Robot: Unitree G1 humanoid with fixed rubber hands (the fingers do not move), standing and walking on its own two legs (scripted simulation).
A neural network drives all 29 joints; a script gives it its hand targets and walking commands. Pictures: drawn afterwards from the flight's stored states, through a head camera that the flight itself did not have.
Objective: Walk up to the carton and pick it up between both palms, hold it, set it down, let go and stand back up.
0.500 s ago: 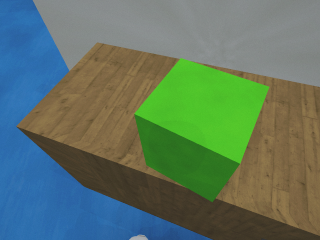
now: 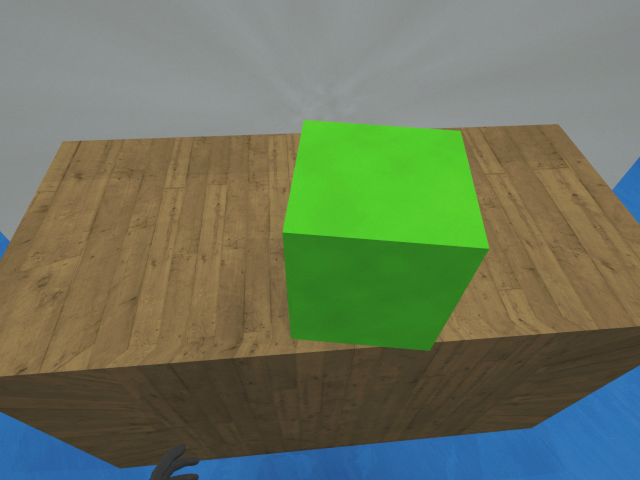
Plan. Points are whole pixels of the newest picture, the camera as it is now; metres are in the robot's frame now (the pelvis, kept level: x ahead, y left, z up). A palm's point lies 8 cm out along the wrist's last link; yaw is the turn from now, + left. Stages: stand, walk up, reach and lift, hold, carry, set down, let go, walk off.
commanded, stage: walk up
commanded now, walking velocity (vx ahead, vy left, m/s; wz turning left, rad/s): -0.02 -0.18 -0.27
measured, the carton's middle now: (370, 241) +0.44 -0.06 +0.04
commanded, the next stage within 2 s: none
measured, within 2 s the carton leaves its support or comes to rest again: neither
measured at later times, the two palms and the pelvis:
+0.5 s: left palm out of the picture -0.19 +0.25 -0.14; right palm out of the picture -0.09 -0.24 -0.13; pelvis -0.11 +0.01 +0.00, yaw +0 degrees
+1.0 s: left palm out of the picture +0.08 +0.25 -0.14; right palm out of the picture -0.18 -0.16 -0.11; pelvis -0.02 +0.02 +0.00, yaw -3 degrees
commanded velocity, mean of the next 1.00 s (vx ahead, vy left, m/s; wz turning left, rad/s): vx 0.25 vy -0.20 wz -0.08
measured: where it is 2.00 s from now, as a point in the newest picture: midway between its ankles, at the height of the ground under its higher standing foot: outside the picture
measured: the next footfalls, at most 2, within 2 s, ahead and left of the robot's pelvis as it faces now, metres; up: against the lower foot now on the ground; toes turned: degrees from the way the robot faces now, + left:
right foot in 0.38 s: -0.11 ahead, -0.09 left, +0.00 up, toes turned -14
left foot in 0.68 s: -0.11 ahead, +0.14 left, +0.00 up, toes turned +10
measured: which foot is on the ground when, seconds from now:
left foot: down 0.00-0.36, up 0.38-0.66, down 0.68-1.00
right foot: up 0.00-0.36, down 0.38-0.68, up 0.70-1.00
